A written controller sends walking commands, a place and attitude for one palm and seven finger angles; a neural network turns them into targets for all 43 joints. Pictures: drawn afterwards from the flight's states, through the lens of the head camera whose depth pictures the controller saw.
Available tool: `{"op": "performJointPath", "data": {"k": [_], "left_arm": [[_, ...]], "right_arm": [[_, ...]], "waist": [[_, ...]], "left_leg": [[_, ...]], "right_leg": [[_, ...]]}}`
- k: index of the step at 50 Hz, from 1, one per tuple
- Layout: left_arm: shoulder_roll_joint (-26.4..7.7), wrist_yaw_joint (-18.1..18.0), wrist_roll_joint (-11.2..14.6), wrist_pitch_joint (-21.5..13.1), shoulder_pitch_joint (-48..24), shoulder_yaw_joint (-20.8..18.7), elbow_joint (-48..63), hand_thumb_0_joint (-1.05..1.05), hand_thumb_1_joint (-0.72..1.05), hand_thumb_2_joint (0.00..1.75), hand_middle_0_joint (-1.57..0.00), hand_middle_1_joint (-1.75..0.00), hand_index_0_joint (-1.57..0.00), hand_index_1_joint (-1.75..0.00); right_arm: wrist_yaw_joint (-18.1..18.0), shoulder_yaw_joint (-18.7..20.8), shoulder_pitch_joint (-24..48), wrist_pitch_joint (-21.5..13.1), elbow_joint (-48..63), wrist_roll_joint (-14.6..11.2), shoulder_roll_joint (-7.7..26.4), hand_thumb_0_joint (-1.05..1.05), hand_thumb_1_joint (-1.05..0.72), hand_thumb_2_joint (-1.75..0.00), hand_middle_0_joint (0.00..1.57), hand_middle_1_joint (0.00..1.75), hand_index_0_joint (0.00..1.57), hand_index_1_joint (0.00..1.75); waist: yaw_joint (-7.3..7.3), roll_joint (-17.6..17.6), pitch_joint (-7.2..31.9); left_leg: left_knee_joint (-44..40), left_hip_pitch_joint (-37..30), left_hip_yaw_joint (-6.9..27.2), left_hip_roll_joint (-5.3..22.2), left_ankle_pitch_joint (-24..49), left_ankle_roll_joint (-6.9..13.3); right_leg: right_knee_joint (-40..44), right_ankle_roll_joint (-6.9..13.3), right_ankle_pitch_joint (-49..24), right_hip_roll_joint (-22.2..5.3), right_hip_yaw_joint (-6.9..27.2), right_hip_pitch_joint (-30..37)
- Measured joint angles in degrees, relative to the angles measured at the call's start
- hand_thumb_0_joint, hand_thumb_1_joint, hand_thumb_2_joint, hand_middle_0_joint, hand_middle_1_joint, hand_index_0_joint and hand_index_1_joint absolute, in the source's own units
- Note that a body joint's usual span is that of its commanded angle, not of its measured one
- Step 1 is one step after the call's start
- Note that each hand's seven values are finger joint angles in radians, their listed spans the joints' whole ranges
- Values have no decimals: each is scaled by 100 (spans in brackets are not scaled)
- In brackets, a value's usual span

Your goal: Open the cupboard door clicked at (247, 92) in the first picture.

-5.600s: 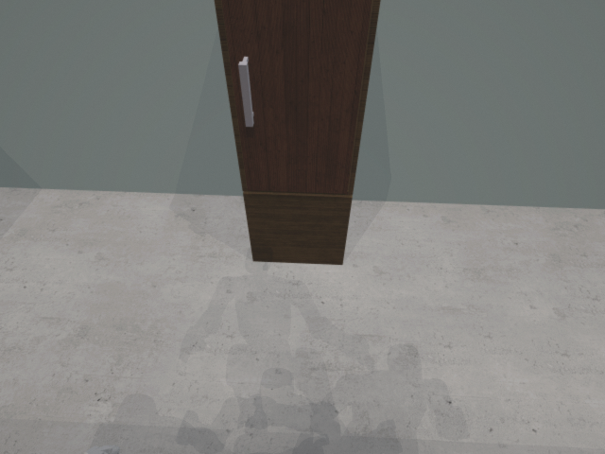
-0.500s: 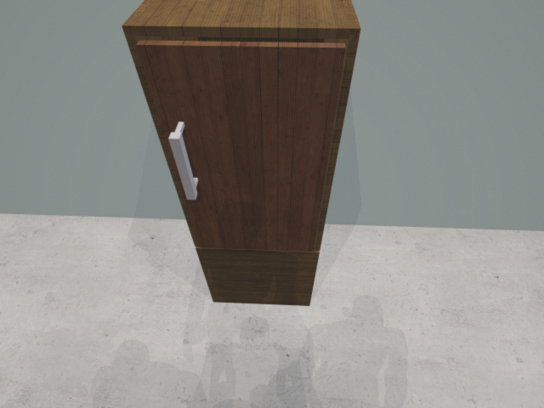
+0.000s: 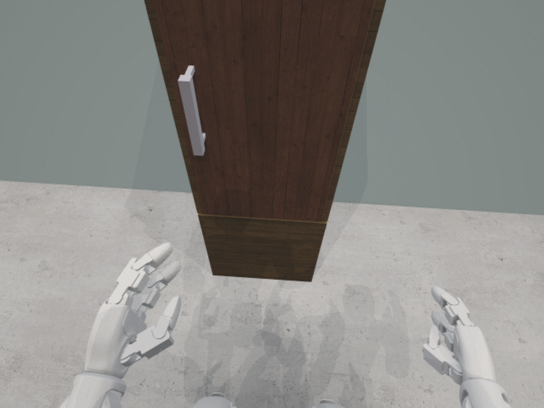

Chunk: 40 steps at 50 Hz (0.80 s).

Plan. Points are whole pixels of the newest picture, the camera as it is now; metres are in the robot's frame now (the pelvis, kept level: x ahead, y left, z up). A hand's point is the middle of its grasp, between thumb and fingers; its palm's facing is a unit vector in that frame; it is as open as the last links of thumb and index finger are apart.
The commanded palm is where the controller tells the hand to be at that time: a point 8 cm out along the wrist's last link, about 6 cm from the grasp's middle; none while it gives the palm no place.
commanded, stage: raise the hand with hooked fingers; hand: left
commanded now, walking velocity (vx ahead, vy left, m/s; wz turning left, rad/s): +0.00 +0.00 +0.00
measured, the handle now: (195, 113) +0.61 +0.20 +0.09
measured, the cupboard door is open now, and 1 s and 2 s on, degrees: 0 0 0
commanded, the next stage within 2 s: move the hooked fingers beside the handle in 1.74 s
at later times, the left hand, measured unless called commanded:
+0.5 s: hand (108, 320) +0.22 +0.23 +0.05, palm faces +0.02 -1.00 -0.06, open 11.2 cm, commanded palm +0.19 +0.28 +0.05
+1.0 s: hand (72, 277) +0.26 +0.28 +0.08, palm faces +0.06 -1.00 -0.06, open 13.7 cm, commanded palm +0.23 +0.33 +0.09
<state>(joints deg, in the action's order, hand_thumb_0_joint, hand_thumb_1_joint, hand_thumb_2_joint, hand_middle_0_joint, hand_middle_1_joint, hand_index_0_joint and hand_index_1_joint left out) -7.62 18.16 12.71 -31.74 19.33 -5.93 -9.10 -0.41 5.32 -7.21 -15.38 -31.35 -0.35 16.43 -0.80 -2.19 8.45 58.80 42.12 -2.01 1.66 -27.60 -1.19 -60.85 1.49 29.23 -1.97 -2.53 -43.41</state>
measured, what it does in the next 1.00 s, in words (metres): stands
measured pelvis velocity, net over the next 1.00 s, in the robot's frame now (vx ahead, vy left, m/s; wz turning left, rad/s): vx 0.00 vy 0.02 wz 0.03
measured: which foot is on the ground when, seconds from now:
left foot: down 0.00-1.00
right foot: down 0.00-1.00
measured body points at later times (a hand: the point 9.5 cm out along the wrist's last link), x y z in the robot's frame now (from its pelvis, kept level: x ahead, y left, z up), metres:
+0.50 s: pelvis -0.02 +0.02 +0.00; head +0.03 +0.03 +0.45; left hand +0.21 +0.28 +0.06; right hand +0.12 -0.20 -0.09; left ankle +0.01 +0.13 -0.67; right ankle +0.01 -0.10 -0.67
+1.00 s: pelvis +0.00 +0.02 +0.02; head +0.04 +0.03 +0.47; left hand +0.25 +0.33 +0.09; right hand +0.19 -0.20 -0.05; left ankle +0.01 +0.13 -0.67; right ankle +0.01 -0.10 -0.67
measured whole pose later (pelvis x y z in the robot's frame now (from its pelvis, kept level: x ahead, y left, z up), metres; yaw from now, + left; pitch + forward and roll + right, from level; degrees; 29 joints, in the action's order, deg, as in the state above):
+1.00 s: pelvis +0.00 +0.02 +0.02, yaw +1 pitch +10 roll -2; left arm -20.0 23.4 18.3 -16.2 5.4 -20.1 -14.7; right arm -4.2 -3.1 -13.5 -13.6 -31.7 -1.5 14.5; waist -0.6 1.5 5.2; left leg 55.0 38.7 1.0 1.9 -26.0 0.3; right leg -51.3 0.1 24.6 -1.3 -5.5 -36.3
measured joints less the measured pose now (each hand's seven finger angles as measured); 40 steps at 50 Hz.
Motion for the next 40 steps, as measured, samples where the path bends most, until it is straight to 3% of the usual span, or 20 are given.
{"op": "performJointPath", "data": {"k": [2,5,10,13,17,20,23,27,33,40], "left_arm": [[-49,22,39,315,194,16,127,1,64,78,-22,-47,-23,-47],[-141,-263,-24,704,507,-54,431,1,57,75,-23,-52,-23,-52],[-385,-456,-21,634,540,-222,1040,2,45,70,-24,-59,-24,-59],[-529,-238,51,716,128,-259,1060,2,38,68,-24,-63,-24,-63],[-679,-26,154,1270,-297,-333,879,1,28,64,-24,-69,-25,-69],[-718,-114,217,1592,-302,-446,822,1,21,61,-25,-74,-25,-74],[-730,-265,257,1573,-236,-580,771,1,15,58,-26,-78,-26,-78],[-767,-331,283,1300,-236,-735,635,1,5,54,-26,-84,-27,-84],[-863,-141,349,1184,-405,-858,401,0,-9,48,-27,-93,-28,-93],[-987,55,426,1254,-683,-1052,134,0,-25,41,-29,-104,-29,-104]], "right_arm": [[-37,-31,84,148,330,-34,-7,1,-91,-90,20,30,20,30],[-104,-147,91,262,633,-30,-91,1,-91,-90,20,30,20,30],[-186,-531,-108,276,538,41,-349,1,-90,-90,20,30,20,30],[-214,-771,-246,287,275,18,-477,1,-90,-90,20,30,20,30],[-245,-937,-504,363,1,-42,-613,1,-90,-90,21,30,20,30],[-267,-928,-752,382,-85,-59,-622,2,-90,-90,21,30,21,30],[-295,-851,-962,340,-126,-52,-528,2,-90,-90,21,30,21,30],[-313,-714,-1100,259,-162,-55,-297,2,-90,-90,21,30,20,30],[-352,-568,-1025,168,-169,-93,-36,2,-90,-90,21,30,20,30],[-367,-603,-797,114,-55,-113,-49,2,-90,-90,20,30,20,30]], "waist": [[-75,-33,-16],[-173,35,-67],[-244,184,-122],[-214,300,-170],[-68,400,-223],[75,431,-230],[165,421,-230],[213,396,-230],[196,344,-254],[135,316,-280]], "left_leg": [[342,247,43,-2,-187,8],[671,500,191,28,-276,-7],[955,806,462,63,-316,10],[1010,920,554,66,-275,22],[847,847,505,69,-167,66],[591,658,399,67,-67,112],[356,479,298,58,19,147],[202,360,233,31,69,182],[87,210,213,7,76,206],[-106,-50,252,13,98,190]], "right_leg": [[-292,18,96,-13,-33,-213],[-473,19,156,10,-171,-348],[-499,28,121,52,-431,-444],[-448,16,47,64,-519,-479],[-248,-29,-102,74,-475,-408],[-11,-70,-227,75,-378,-264],[194,-107,-327,69,-285,-131],[325,-145,-378,46,-225,-38],[441,-169,-389,28,-207,111],[670,-162,-420,46,-249,402]]}}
